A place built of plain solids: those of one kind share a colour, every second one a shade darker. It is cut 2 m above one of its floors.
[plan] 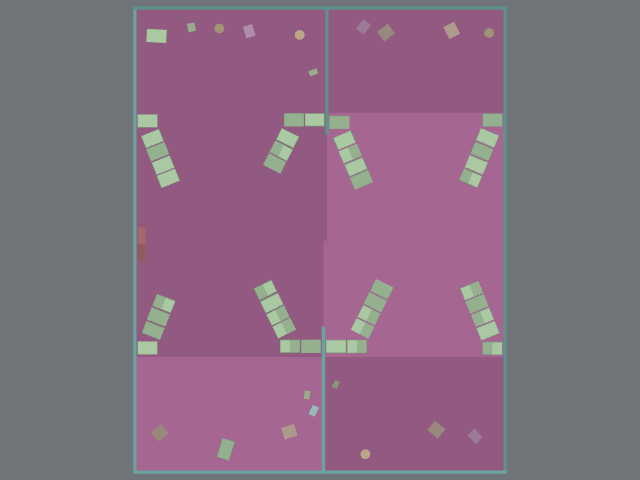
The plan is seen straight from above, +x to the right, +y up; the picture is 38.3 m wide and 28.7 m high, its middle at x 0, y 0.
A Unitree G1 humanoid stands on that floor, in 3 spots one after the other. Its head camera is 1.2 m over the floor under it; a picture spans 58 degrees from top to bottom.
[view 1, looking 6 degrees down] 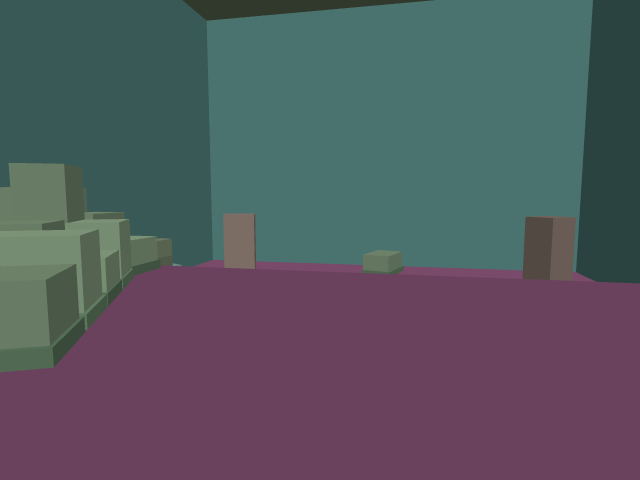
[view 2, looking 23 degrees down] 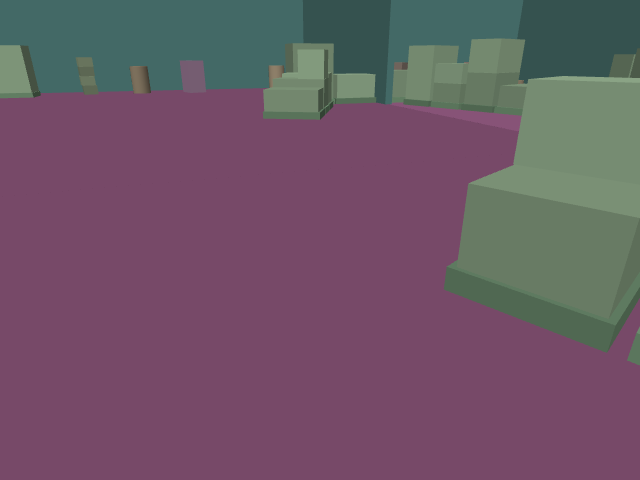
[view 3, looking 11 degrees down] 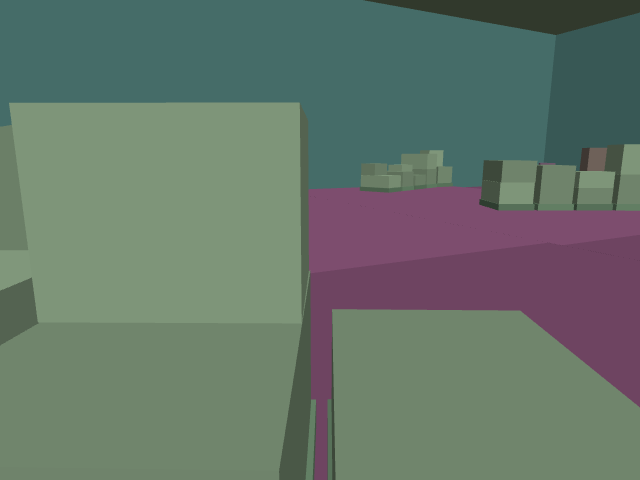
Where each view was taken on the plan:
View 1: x -6.40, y -0.45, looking -78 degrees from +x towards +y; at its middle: wall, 13.70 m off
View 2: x -5.33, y -4.67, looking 71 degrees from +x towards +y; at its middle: floor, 3.07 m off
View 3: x -3.55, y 5.46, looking -26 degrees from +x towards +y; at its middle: floor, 6.29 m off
